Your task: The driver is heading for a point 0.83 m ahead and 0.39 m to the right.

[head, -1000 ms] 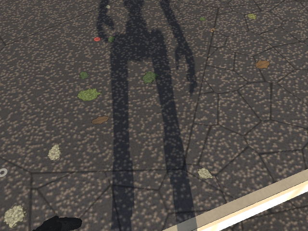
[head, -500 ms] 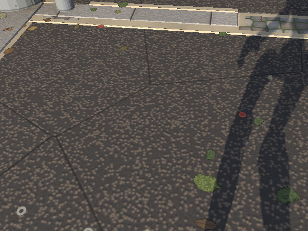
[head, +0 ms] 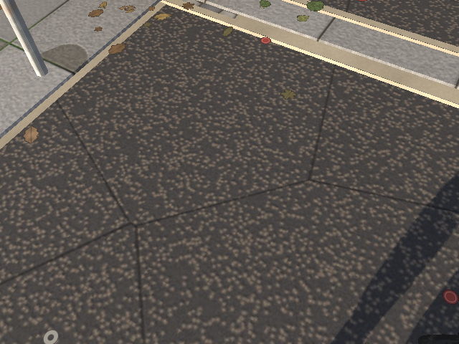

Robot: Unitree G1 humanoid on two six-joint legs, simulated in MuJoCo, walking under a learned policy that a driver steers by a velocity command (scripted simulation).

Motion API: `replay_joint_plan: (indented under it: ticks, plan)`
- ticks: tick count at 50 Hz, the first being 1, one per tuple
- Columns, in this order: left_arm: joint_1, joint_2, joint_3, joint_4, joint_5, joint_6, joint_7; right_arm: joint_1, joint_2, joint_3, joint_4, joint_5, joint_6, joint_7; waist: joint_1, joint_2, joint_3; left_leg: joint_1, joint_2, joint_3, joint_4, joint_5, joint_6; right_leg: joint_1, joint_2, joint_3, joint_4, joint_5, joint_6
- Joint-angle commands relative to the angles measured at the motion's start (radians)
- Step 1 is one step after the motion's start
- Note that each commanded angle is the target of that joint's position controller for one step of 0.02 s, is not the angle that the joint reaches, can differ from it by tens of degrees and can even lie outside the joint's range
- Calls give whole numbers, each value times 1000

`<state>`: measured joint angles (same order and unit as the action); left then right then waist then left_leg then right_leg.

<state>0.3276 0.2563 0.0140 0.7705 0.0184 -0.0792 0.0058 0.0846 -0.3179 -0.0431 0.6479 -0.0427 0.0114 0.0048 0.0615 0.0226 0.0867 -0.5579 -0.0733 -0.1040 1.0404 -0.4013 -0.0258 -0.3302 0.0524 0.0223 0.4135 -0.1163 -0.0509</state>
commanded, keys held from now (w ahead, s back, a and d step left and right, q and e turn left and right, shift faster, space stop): e+shift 0.76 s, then shift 0.22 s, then q+shift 0.02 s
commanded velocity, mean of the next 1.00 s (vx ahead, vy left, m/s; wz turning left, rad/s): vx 0.04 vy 0.00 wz -0.71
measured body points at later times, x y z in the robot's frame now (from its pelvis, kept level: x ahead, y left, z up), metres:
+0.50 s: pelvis +0.05 +0.00 +0.00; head +0.08 -0.01 +0.45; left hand +0.30 +0.20 -0.10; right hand +0.09 -0.31 -0.09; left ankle +0.12 +0.09 -0.74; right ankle +0.01 -0.11 -0.70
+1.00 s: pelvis +0.05 -0.04 +0.00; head +0.07 -0.06 +0.45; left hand +0.34 +0.07 -0.10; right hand -0.05 -0.32 -0.11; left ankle +0.15 +0.03 -0.71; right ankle +0.00 -0.10 -0.74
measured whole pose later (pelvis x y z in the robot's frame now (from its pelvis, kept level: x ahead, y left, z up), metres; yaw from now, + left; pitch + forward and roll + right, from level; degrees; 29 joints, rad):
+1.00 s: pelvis +0.05 -0.04 +0.00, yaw -47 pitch +1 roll +0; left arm 0.22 0.30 0.06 0.65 0.03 0.06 0.00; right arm 0.20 -0.29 -0.03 0.67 -0.01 0.05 -0.02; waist 0.02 0.00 0.04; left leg -0.44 -0.02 -0.03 0.80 -0.39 -0.02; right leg -0.27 0.15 0.20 0.50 -0.23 -0.07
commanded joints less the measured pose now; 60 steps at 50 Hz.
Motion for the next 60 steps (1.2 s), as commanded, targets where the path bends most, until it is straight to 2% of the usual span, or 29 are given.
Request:
replay_joint_plan:
  ticks: [1,6,9,10,11,12,14,15,18,23,27,28,29,30,31,32,34,37,39,44,49,51,52,53,54,55,56,57,60]
  plan:
    - [-27,160,44,-55,0,2,-10,152,-8,18,-30,9,13,-7,-100,-155,-241,150,-4,64,-172,80,-8,131,-166,212,-27,887,-133]
    - [15,182,79,-62,-7,60,-13,24,-38,26,-80,28,9,-33,-64,-167,-200,185,-7,36,-319,123,13,102,-157,342,3,536,-123]
    - [-26,169,90,-92,-21,85,-9,86,-27,32,-78,24,-21,-49,-99,-145,-161,368,32,5,-610,240,53,-1,-108,402,70,241,-60]
    - [1,118,81,-114,-31,87,-9,119,-81,17,-82,10,-30,-61,-86,-29,-198,507,228,-132,-666,302,104,-108,-61,340,192,-80,-11]
    - [88,52,66,-135,-37,89,-3,66,-158,2,-102,9,-17,-68,-25,210,-211,560,485,-359,-712,556,221,-247,92,115,418,-515,33]
    - [87,143,87,-114,5,99,3,109,-99,2,-89,23,-5,-67,-62,154,-224,492,528,-365,-706,684,323,-253,55,24,639,-555,56]
    - [60,156,103,-98,12,120,-1,34,-4,27,-99,28,-6,-65,-13,57,-139,402,403,-184,-719,659,290,-242,-9,28,764,-429,90]
    - [59,151,105,-97,13,135,-8,1,0,28,-108,20,-8,-66,1,83,-132,389,354,-104,-723,659,264,-239,-16,13,800,-380,105]
    - [15,130,96,-120,-10,158,-31,16,-17,14,-103,8,-13,-60,-12,115,-140,390,314,26,-715,679,246,-234,-31,-19,792,-304,130]
    - [-112,88,69,-190,-14,168,-66,79,-73,-22,-81,0,-20,-44,-63,156,-147,392,354,118,-694,531,220,-121,-79,-56,484,-301,99]
    - [-145,118,78,-225,-21,167,-73,117,-125,-51,-65,7,-18,-22,-76,173,-166,389,390,171,-602,472,170,12,-46,-128,267,-301,57]
    - [-119,117,80,-219,-17,162,-71,112,-130,-56,-64,18,-14,-19,-49,143,-167,350,382,210,-531,418,129,86,-30,-139,157,-232,42]
    - [-63,139,89,-195,-7,152,-60,150,-120,-59,-51,20,-10,-14,-27,52,-173,264,349,259,-410,288,64,199,-23,-83,44,-147,25]
    - [-15,248,113,-192,3,137,-41,194,-74,-51,-63,15,0,-7,-24,-223,-135,31,249,339,-147,-75,-17,305,-238,250,-106,-9,-29]
    - [4,394,152,-221,5,132,-34,81,-35,-29,-161,8,18,-21,12,-383,-109,-196,92,203,6,-289,-61,267,-436,589,-97,317,-203]
    - [35,334,147,-213,0,135,-27,20,-70,-31,-155,1,26,-30,48,-219,-128,-200,128,89,102,-240,-54,287,-400,511,-81,314,-239]
    - [-109,258,119,-223,-1,145,-10,67,-71,-33,-111,23,13,-27,-40,-160,-79,-149,144,52,66,-34,-39,194,-257,352,-74,186,-172]
    - [-150,220,104,-230,-14,140,-10,120,-87,-38,-67,0,12,-21,-62,-141,-148,-70,107,66,79,54,-37,175,-183,306,-44,279,-146]
    - [-120,225,107,-214,-13,135,-11,118,-72,-30,-61,9,17,-19,-52,-112,-163,-77,95,63,28,62,-38,204,-180,329,-37,260,-151]
    - [-61,211,95,-189,1,130,-4,87,-59,-16,-55,21,23,-26,-14,-142,-161,-31,83,63,-110,45,-17,217,-198,390,-24,265,-171]
    - [-87,205,84,-173,10,131,-7,96,-59,-11,-48,35,20,-30,-27,-150,-143,140,49,74,-259,-6,20,143,-191,432,3,341,-161]
    - [-123,166,65,-164,7,128,-3,149,-43,-4,-23,42,18,-29,-54,-144,-156,265,57,92,-402,30,39,121,-186,408,13,337,-135]
    - [-146,126,45,-157,-1,126,3,180,-8,7,-4,40,15,-29,-85,-122,-162,391,67,95,-572,145,51,75,-165,380,20,248,-102]
    - [-118,83,25,-140,0,119,8,159,11,19,-3,29,6,-32,-74,-80,-159,493,101,23,-712,251,62,24,-138,347,17,86,-48]
    - [-43,67,23,-131,14,114,11,119,-68,10,-25,13,-5,-35,-22,104,-157,522,278,-225,-776,328,98,-18,-49,232,158,-160,-1]
    - [-33,129,39,-133,6,121,16,74,-144,-8,-37,22,-4,-24,-6,167,-115,386,380,-347,-760,470,219,-6,44,107,153,-323,27]
    - [-70,167,49,-127,9,123,24,97,-142,-19,-24,31,-1,-10,-33,163,-89,346,358,-376,-759,452,253,15,24,74,199,-343,37]
    - [-115,174,54,-135,5,119,24,124,-150,-28,-11,35,2,-2,-56,168,-66,358,315,-367,-750,420,244,-24,38,59,245,-338,41]
    - [-139,145,52,-148,3,120,12,170,-166,-55,6,41,12,-6,-68,128,-83,430,249,-347,-722,448,236,-148,39,61,452,-366,78]
Keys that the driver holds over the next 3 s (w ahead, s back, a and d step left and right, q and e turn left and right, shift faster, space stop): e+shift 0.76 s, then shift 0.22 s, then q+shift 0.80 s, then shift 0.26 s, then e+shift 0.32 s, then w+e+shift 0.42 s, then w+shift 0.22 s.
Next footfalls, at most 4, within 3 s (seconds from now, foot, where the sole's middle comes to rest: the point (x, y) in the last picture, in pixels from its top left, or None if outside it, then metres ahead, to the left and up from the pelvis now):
0.20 left None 0.16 0.09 -0.78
0.60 right None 0.03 -0.13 -0.78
1.08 left None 0.17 0.00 -0.78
1.46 right None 0.03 -0.14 -0.78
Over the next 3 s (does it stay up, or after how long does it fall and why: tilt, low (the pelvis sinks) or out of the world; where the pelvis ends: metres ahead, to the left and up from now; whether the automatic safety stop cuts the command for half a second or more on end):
stays up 0.32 -0.13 -0.01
